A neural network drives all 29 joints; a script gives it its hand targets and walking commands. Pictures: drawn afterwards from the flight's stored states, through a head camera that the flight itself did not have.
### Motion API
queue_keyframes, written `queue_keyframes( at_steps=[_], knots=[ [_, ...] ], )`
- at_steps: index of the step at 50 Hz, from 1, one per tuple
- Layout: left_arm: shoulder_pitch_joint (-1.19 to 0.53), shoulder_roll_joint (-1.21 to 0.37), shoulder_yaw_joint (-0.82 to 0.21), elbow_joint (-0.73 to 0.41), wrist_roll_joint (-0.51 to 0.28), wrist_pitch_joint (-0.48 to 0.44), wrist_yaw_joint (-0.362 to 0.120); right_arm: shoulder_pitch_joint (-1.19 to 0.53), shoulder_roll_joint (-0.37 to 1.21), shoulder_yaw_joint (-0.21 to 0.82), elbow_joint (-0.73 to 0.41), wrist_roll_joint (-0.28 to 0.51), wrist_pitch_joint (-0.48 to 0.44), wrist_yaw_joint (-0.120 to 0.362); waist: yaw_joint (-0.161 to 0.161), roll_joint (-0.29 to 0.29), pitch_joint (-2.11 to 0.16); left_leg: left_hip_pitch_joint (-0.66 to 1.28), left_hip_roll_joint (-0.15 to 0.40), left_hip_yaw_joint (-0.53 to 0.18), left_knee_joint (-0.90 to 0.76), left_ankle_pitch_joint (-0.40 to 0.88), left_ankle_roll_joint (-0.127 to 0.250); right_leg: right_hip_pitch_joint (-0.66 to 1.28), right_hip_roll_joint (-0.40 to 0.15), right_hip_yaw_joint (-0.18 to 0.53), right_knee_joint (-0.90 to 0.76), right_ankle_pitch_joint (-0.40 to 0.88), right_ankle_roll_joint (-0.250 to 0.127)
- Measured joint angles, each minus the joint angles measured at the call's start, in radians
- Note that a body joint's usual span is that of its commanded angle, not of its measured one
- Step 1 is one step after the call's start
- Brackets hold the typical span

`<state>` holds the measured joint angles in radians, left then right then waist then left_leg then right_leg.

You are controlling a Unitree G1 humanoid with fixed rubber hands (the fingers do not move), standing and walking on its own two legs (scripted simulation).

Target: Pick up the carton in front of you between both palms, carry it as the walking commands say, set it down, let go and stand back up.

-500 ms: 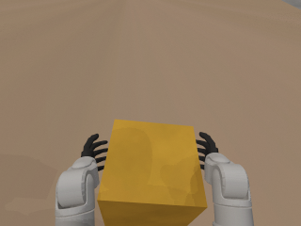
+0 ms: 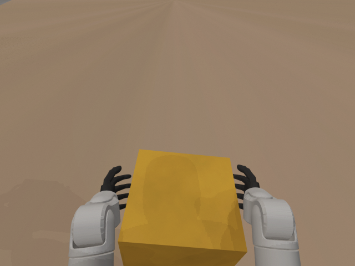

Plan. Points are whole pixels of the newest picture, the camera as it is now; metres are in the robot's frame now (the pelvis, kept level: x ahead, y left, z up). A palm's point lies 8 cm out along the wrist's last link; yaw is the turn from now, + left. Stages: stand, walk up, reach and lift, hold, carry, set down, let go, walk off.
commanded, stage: carry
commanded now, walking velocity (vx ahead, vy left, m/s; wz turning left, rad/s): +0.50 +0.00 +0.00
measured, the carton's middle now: (177, 220) +0.26 +0.01 -0.02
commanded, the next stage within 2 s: none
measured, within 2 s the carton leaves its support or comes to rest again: neither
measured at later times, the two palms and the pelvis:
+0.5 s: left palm (121, 103) +0.59 +0.18 +0.07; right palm (216, 102) +0.57 -0.12 +0.08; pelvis +0.31 +0.05 +0.00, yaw -3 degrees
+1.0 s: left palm (133, 82) +0.74 +0.16 +0.06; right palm (213, 81) +0.74 -0.13 +0.06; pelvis +0.46 +0.02 -0.01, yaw +0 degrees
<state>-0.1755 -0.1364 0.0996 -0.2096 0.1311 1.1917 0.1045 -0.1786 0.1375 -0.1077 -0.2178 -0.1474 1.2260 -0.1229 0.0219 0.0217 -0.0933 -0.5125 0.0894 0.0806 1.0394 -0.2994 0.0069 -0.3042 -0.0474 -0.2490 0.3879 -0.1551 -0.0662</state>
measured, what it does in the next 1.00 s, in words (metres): walks ahead: left foot, then right foot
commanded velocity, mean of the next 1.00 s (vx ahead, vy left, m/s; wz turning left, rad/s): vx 0.13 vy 0.00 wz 0.00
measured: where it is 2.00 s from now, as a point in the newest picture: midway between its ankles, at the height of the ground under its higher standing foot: (177, 253)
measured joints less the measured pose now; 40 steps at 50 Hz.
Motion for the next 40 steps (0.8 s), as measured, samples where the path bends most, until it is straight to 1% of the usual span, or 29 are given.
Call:
queue_keyframes(
  at_steps=[3,6,10,13,14,15,16,17,18,19,20,21,23,26,28,31,33,34,35,36,38,40],
  knots=[
    [0.018,0.002,-0.006,-0.035,-0.007,-0.016,0.001,0.008,-0.003,0.015,-0.027,0.002,-0.015,0.0,0.004,-0.009,-0.002,-0.068,0.018,0.012,-0.165,0.067,-0.015,0.076,0.008,0.007,-0.068,-0.015,0.008],
    [0.022,0.003,-0.013,-0.073,-0.012,-0.018,0.004,0.013,-0.003,0.021,-0.065,0.005,-0.017,-0.001,0.001,-0.013,-0.011,-0.089,0.026,0.026,-0.331,0.149,-0.023,0.155,0.012,0.012,-0.117,-0.044,0.024],
    [0.012,0.002,-0.023,-0.112,-0.011,-0.001,0.006,0.016,-0.004,0.017,-0.114,0.012,-0.004,-0.001,-0.007,-0.015,-0.032,-0.063,0.016,0.057,-0.483,0.234,-0.018,0.261,0.01,0.017,-0.142,-0.114,0.059],
    [-0.004,0.0,-0.024,-0.12,-0.005,0.02,0.006,0.008,-0.003,0.008,-0.124,0.015,0.011,-0.001,-0.008,-0.024,-0.049,0.004,0.0,0.103,-0.566,0.234,-0.006,0.329,-0.003,0.028,-0.104,-0.202,0.094],
    [-0.012,-0.001,-0.021,-0.121,-0.002,0.027,0.006,-0.001,-0.002,0.004,-0.12,0.015,0.016,-0.001,-0.008,-0.027,-0.052,0.039,-0.01,0.124,-0.592,0.216,0.0,0.339,-0.015,0.036,-0.058,-0.249,0.108],
    [-0.021,0.0,-0.013,-0.117,0.001,0.032,0.006,-0.012,0.0,0.004,-0.104,0.014,0.012,0.0,-0.014,-0.049,-0.052,0.053,-0.026,0.143,-0.578,0.232,0.027,0.327,-0.043,0.045,0.026,-0.303,0.116],
    [-0.028,0.0,0.0,-0.109,0.003,0.034,0.006,-0.026,0.003,0.005,-0.077,0.01,0.005,0.001,-0.02,-0.068,-0.049,0.05,-0.036,0.158,-0.533,0.207,0.052,0.275,-0.075,0.063,0.166,-0.31,0.113],
    [-0.032,0.001,0.013,-0.099,0.004,0.036,0.006,-0.04,0.005,0.006,-0.049,0.008,0.001,0.002,-0.027,-0.071,-0.042,0.053,-0.036,0.165,-0.505,0.172,0.067,0.2,-0.077,0.104,0.33,-0.313,0.111],
    [-0.035,0.001,0.021,-0.089,0.005,0.04,0.006,-0.049,0.007,0.005,-0.029,0.006,0.001,0.002,-0.03,-0.066,-0.031,0.067,-0.032,0.168,-0.504,0.148,0.074,0.12,-0.063,0.142,0.483,-0.326,0.107],
    [-0.036,-0.003,0.028,-0.081,0.008,0.042,0.006,-0.051,0.007,0.002,-0.018,0.006,0.001,0.002,-0.03,-0.06,-0.018,0.088,-0.028,0.169,-0.521,0.138,0.07,0.044,-0.047,0.163,0.6,-0.331,0.099],
    [-0.037,-0.007,0.028,-0.076,0.01,0.043,0.006,-0.048,0.007,0.0,-0.014,0.007,0.001,0.002,-0.031,-0.055,-0.005,0.112,-0.026,0.169,-0.548,0.14,0.061,-0.021,-0.037,0.171,0.666,-0.321,0.091],
    [-0.036,-0.006,0.023,-0.073,0.012,0.043,0.006,-0.042,0.006,-0.002,-0.017,0.008,0.001,0.002,-0.031,-0.053,0.008,0.139,-0.027,0.169,-0.58,0.142,0.059,-0.073,-0.032,0.172,0.681,-0.3,0.086],
    [-0.037,-0.005,0.01,-0.076,0.012,0.037,0.006,-0.033,0.005,-0.007,-0.035,0.012,-0.001,0.002,-0.033,-0.049,0.029,0.189,-0.028,0.163,-0.638,0.145,0.058,-0.148,-0.029,0.162,0.618,-0.255,0.083],
    [-0.04,-0.006,-0.001,-0.102,0.01,0.023,0.007,-0.029,0.004,-0.012,-0.073,0.022,-0.011,0.001,-0.033,-0.049,0.049,0.249,-0.03,0.154,-0.689,0.134,0.049,-0.203,-0.027,0.149,0.432,-0.188,0.086],
    [-0.039,-0.006,-0.004,-0.129,0.007,0.017,0.009,-0.032,0.004,-0.011,-0.095,0.026,-0.017,0.0,-0.03,-0.052,0.053,0.283,-0.032,0.15,-0.698,0.112,0.038,-0.212,-0.024,0.138,0.312,-0.12,0.089],
    [-0.035,-0.005,-0.004,-0.155,0.005,0.017,0.011,-0.036,0.005,-0.005,-0.11,0.023,-0.019,0.004,-0.024,-0.05,0.042,0.328,-0.035,0.147,-0.673,0.054,0.019,-0.182,-0.016,0.106,0.164,0.018,0.089],
    [-0.035,-0.005,-0.003,-0.154,0.006,0.023,0.011,-0.037,0.005,-0.001,-0.107,0.015,-0.014,0.007,-0.019,-0.052,0.026,0.353,-0.039,0.143,-0.619,-0.008,0.001,-0.116,-0.016,0.074,0.042,0.156,0.088],
    [-0.034,-0.005,-0.005,-0.143,0.007,0.022,0.011,-0.037,0.005,-0.003,-0.099,0.011,-0.011,0.009,-0.018,-0.04,0.012,0.355,-0.032,0.137,-0.58,-0.046,-0.009,-0.089,-0.011,0.063,0.028,0.126,0.061],
    [-0.036,-0.006,-0.007,-0.121,0.009,0.018,0.01,-0.04,0.005,-0.009,-0.087,0.005,-0.007,0.01,-0.018,-0.013,0.001,0.352,-0.015,0.127,-0.546,-0.067,-0.019,-0.079,0.001,0.052,0.041,0.077,0.038],
    [-0.041,-0.007,-0.007,-0.095,0.011,0.016,0.006,-0.039,0.004,-0.015,-0.076,0.001,-0.001,0.01,-0.02,0.009,-0.007,0.35,-0.002,0.111,-0.523,-0.073,-0.028,-0.073,0.009,0.043,0.058,0.038,0.023],
    [-0.045,-0.008,-0.009,-0.048,0.016,0.013,-0.001,-0.03,0.003,-0.019,-0.056,-0.005,0.009,0.007,-0.024,0.029,-0.024,0.36,0.003,0.088,-0.514,-0.097,-0.041,-0.065,0.013,0.032,0.078,-0.007,0.012],
    [-0.044,-0.007,-0.007,-0.013,0.02,0.006,-0.008,-0.023,0.001,-0.018,-0.035,-0.008,0.009,0.002,-0.029,0.031,-0.036,0.383,-0.001,0.079,-0.552,-0.102,-0.046,-0.06,0.011,0.026,0.088,-0.027,0.019]
  ],
)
